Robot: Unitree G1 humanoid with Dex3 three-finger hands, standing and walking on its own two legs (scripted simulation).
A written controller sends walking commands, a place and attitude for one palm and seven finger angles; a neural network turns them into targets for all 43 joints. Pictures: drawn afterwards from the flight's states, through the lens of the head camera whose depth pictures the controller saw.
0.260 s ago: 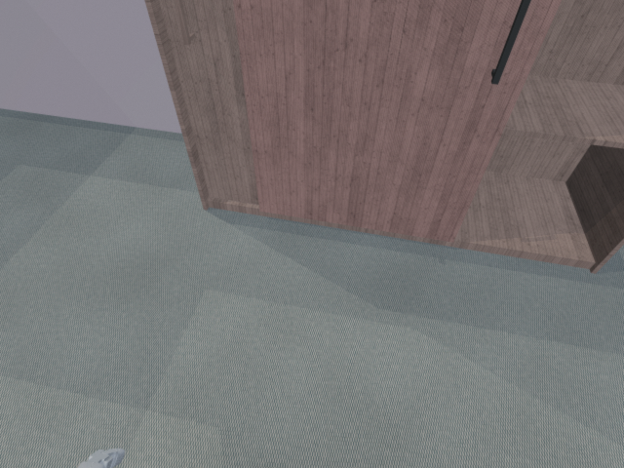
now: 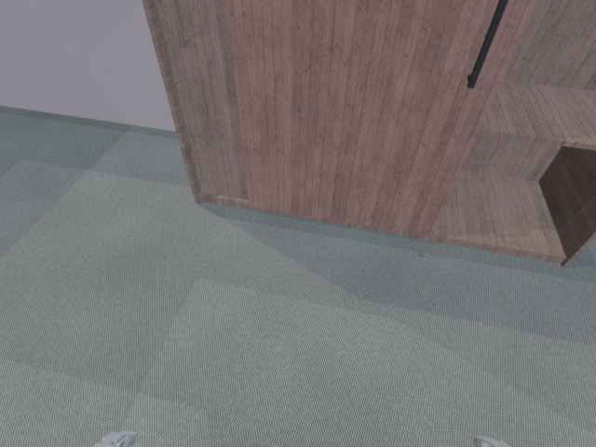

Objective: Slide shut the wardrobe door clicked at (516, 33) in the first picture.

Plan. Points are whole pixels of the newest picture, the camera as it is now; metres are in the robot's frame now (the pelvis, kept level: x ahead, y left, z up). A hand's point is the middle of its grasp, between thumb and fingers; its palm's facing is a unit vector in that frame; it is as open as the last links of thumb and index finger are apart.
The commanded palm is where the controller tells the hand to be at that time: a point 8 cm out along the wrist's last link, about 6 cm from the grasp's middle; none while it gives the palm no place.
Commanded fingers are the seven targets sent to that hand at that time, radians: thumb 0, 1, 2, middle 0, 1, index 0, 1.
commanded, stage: stand and wait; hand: left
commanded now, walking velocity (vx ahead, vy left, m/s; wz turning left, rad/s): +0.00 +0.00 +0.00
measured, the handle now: (487, 38) +1.10 -0.45 +0.12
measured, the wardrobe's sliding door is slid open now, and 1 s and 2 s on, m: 0.56 0.56 0.56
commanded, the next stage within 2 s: look at it before walking up in 0.56 s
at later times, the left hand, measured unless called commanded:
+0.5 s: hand out of the picture +0.06 +0.25 -0.15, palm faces -0.03 -0.94 -0.35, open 7.4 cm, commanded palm none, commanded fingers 0.00 0.90 0.90 -0.20 -0.30 -0.20 -0.30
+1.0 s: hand out of the picture +0.05 +0.24 -0.15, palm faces -0.03 -0.94 -0.34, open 7.4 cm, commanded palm none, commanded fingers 0.00 0.90 0.90 -0.20 -0.30 -0.20 -0.30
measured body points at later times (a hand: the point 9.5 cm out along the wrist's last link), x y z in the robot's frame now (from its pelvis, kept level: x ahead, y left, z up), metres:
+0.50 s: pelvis -0.02 -0.01 +0.00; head -0.02 -0.01 +0.45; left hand +0.06 +0.29 -0.13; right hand +0.05 -0.31 -0.13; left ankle -0.01 +0.12 -0.74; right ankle -0.01 -0.13 -0.74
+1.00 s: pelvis -0.02 -0.01 +0.01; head -0.02 -0.01 +0.46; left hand +0.05 +0.29 -0.13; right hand +0.05 -0.31 -0.13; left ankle -0.01 +0.12 -0.74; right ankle -0.01 -0.13 -0.74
